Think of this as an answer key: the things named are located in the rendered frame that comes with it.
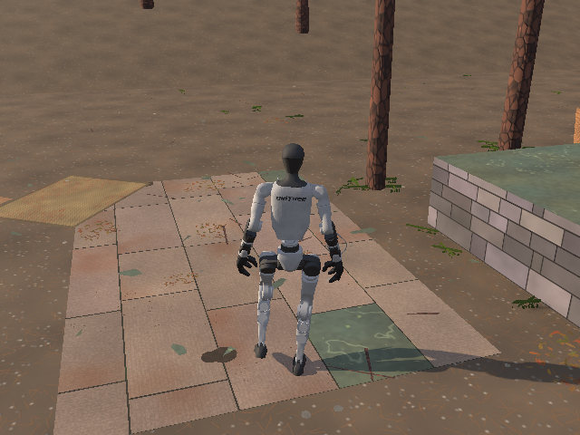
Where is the robot right hand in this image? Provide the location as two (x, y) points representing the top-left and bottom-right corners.
(322, 260), (343, 283)

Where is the robot left hand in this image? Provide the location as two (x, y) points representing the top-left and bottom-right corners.
(237, 255), (257, 276)

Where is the robot left foot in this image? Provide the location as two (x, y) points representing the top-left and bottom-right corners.
(254, 343), (267, 359)

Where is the left robot upper arm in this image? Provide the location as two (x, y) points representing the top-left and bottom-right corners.
(247, 182), (273, 232)

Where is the right robot upper arm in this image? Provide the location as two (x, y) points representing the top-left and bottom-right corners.
(311, 183), (334, 235)

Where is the left robot shin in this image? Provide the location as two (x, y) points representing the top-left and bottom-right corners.
(257, 285), (270, 347)

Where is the right robot forearm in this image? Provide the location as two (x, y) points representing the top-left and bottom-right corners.
(324, 221), (342, 263)

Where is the left robot forearm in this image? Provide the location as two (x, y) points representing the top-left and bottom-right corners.
(238, 219), (256, 257)

